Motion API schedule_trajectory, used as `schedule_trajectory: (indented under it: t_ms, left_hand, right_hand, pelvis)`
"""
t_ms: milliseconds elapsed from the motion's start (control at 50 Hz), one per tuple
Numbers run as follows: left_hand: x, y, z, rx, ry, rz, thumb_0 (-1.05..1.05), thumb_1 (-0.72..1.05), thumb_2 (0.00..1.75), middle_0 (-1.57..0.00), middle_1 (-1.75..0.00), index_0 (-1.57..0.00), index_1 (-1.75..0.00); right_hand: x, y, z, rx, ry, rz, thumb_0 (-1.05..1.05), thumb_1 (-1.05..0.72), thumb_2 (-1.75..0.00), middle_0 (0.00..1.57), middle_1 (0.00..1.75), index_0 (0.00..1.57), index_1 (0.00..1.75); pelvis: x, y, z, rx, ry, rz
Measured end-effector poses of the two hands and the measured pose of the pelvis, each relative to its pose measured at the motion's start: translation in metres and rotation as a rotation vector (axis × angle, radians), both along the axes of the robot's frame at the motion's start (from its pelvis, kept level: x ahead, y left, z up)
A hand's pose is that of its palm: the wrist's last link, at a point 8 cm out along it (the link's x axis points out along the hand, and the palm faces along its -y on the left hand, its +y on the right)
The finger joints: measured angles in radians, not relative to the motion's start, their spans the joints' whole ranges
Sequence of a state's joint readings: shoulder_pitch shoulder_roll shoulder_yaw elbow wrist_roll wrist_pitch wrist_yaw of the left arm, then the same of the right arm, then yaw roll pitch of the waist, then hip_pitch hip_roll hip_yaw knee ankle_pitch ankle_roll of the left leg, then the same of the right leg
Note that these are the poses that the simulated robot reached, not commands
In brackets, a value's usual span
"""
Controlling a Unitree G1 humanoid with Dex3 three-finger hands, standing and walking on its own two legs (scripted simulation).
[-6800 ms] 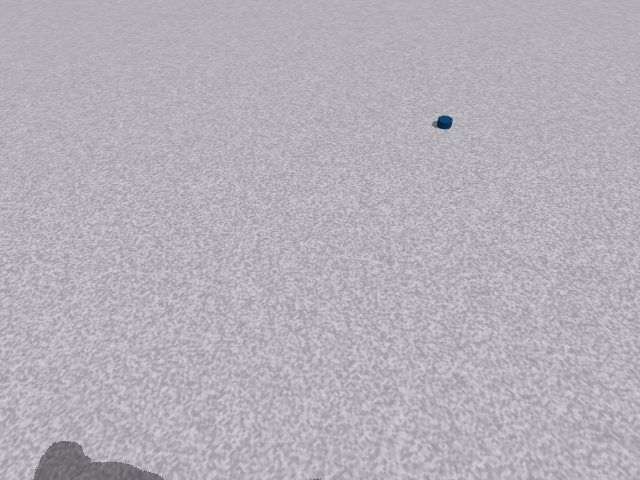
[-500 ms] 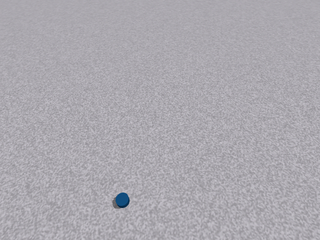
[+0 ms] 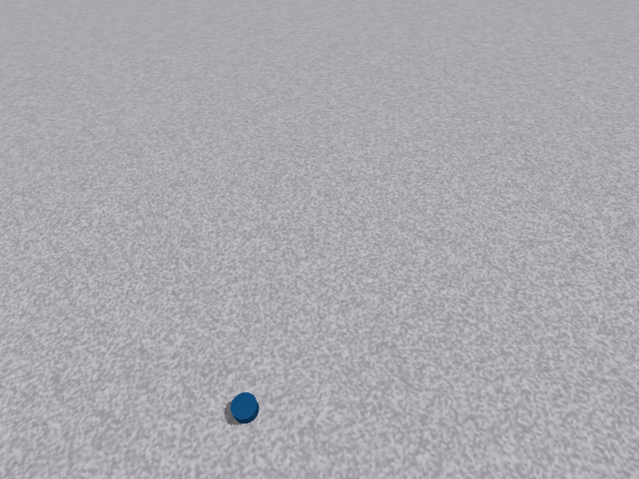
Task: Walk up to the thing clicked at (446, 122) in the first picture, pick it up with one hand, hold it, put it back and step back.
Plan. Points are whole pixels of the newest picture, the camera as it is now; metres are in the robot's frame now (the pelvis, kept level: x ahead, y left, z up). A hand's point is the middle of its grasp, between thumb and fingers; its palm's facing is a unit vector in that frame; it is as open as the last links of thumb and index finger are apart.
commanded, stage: stand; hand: left
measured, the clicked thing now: (245, 407) +0.47 +0.29 -0.76
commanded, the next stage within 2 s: none
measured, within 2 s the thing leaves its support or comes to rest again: neither
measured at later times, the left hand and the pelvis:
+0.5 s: hand out of the picture +0.07 +0.25 -0.16, palm faces -0.01 -0.94 -0.34, open 7.3 cm; pelvis +0.00 -0.01 +0.00, yaw +0 degrees
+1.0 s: hand out of the picture +0.07 +0.25 -0.16, palm faces -0.02 -0.94 -0.34, open 7.3 cm; pelvis -0.01 -0.01 +0.00, yaw +0 degrees
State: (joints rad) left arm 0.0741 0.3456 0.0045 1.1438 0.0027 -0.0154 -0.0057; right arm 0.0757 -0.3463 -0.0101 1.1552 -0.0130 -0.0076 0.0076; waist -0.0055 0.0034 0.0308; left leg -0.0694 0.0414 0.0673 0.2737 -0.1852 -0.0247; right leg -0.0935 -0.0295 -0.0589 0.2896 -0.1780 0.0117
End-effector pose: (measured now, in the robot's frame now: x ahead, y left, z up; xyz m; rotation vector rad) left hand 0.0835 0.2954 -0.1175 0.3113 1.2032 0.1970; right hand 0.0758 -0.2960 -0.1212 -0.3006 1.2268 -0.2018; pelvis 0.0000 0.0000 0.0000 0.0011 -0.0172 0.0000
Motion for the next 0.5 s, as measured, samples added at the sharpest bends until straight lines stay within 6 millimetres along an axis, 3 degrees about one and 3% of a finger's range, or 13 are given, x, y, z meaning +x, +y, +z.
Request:
schedule_trajectory:
  t_ms: [500]
  left_hand:
    - [-0.016, -0.004, -0.001, 0.006, 0.02, 0.011, 0.0, 0.91, 0.9, -0.21, -0.3, -0.21, -0.3]
  right_hand:
    - [-0.01, -0.006, -0.001, 0.001, 0.013, 0.005, 0.0, -0.91, -0.9, 0.2, 0.3, 0.21, 0.3]
  pelvis:
    - [-0.003, -0.007, 0.0, 0.0, -0.01, 0.001]
